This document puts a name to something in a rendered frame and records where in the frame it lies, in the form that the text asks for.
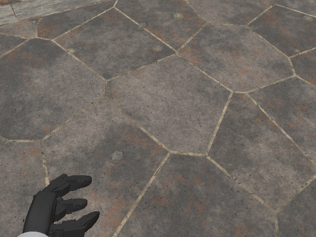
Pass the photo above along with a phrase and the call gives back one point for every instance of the robot left hand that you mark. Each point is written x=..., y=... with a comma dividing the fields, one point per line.
x=48, y=206

